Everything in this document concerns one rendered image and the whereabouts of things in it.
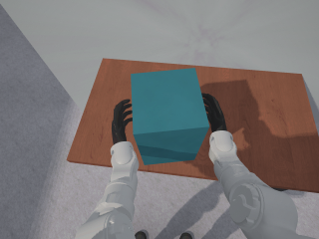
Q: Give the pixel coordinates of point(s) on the robot right hand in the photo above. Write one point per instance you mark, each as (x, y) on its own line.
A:
(214, 113)

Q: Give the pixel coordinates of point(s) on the right robot upper arm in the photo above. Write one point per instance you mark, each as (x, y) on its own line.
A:
(264, 213)

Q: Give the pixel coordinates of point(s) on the left robot upper arm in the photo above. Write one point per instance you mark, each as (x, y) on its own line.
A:
(113, 225)

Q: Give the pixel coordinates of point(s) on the robot left hand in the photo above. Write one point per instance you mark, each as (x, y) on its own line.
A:
(119, 122)

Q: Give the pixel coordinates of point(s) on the robot right forearm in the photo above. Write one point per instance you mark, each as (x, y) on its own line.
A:
(228, 168)

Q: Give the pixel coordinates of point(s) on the carton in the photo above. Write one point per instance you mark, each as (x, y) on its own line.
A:
(169, 116)

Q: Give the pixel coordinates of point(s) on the table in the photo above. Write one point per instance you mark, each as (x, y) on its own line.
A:
(268, 114)

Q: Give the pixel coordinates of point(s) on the robot left forearm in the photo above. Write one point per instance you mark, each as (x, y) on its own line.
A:
(120, 192)

